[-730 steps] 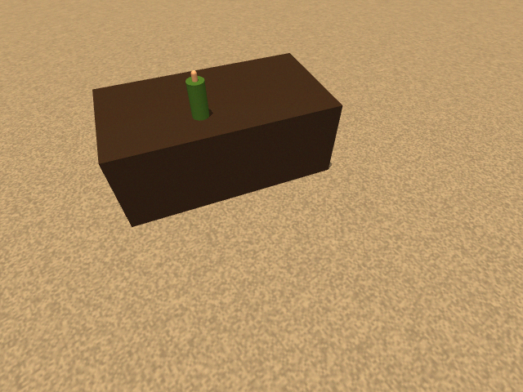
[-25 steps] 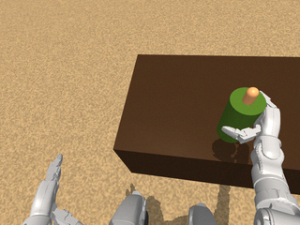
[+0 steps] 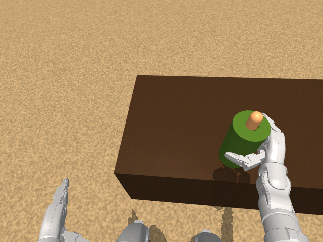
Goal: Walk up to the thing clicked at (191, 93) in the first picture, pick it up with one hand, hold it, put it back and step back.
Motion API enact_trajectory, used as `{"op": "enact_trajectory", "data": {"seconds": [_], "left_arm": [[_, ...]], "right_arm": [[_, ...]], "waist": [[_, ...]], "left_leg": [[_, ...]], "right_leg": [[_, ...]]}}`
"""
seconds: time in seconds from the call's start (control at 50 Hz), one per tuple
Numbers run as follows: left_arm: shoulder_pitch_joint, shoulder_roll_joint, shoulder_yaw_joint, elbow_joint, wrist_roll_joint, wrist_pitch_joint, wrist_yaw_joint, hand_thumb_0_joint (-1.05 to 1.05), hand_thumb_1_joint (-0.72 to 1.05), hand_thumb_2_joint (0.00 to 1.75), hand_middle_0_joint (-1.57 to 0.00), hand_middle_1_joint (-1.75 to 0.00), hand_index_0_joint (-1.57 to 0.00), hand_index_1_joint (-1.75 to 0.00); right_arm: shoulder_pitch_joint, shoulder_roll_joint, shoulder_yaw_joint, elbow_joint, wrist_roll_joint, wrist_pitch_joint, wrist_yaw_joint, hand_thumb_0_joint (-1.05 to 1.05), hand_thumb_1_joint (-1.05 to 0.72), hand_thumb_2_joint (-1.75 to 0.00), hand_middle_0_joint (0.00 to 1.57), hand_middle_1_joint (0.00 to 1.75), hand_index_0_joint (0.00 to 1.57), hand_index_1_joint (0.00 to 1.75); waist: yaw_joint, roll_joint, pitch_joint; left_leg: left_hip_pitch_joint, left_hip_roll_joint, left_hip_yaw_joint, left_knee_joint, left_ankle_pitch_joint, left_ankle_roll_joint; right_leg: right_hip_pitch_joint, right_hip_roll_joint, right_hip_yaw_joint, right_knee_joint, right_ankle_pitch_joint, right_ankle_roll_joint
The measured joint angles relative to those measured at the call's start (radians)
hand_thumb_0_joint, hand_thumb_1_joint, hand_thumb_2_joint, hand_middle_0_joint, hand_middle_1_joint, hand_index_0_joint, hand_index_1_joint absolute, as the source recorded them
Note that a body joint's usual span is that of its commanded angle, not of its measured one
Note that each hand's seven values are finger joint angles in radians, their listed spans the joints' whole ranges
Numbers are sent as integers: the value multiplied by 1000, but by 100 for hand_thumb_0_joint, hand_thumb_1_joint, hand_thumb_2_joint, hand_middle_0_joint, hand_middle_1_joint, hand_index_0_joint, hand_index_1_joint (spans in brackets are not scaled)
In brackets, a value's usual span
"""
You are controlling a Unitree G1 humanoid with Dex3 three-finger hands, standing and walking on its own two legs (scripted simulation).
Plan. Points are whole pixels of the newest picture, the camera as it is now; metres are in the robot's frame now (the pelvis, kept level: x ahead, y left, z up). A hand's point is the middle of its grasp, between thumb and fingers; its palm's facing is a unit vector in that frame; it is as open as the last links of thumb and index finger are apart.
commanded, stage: lift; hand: right
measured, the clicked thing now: (242, 138) +0.36 -0.16 +0.05
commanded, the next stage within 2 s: hold in 0.44 s
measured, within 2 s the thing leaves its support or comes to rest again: neither
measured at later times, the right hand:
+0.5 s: hand (251, 142) +0.35 -0.18 +0.05, palm faces +0.16 +0.99 +0.00, open 11.1 cm
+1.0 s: hand (254, 141) +0.34 -0.17 +0.07, palm faces +0.16 +0.99 +0.00, open 11.1 cm
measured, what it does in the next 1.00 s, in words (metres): stands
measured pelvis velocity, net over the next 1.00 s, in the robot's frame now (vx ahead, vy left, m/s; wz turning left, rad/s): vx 0.01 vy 0.00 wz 0.00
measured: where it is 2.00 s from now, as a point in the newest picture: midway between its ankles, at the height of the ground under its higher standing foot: outside the picture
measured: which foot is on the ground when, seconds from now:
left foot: down 0.00-1.00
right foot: down 0.00-1.00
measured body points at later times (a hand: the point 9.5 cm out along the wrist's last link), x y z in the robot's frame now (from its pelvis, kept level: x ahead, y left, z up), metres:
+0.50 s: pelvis +0.01 +0.00 +0.02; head +0.05 -0.02 +0.46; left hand +0.16 +0.26 -0.01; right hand +0.34 -0.23 +0.05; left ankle +0.04 +0.14 -0.68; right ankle +0.01 -0.13 -0.68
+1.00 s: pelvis +0.01 +0.00 +0.03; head +0.04 -0.01 +0.47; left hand +0.16 +0.26 -0.02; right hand +0.33 -0.23 +0.07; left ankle +0.04 +0.14 -0.68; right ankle +0.01 -0.13 -0.68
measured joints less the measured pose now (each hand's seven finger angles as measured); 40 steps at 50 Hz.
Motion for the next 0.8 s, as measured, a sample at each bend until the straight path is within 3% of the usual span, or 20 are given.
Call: {"op": "enact_trajectory", "data": {"seconds": [0.8], "left_arm": [[-34, -9, 10, 125, -23, -14, 18, -1, -53, 5, -5, -4, -5, -4]], "right_arm": [[131, 23, 75, -163, 30, 70, -6, -3, 61, -94, 70, 110, 75, 115]], "waist": [[-41, -9, 33]], "left_leg": [[171, 8, -7, -136, 45, -7]], "right_leg": [[176, 13, -14, -146, 51, -4]]}}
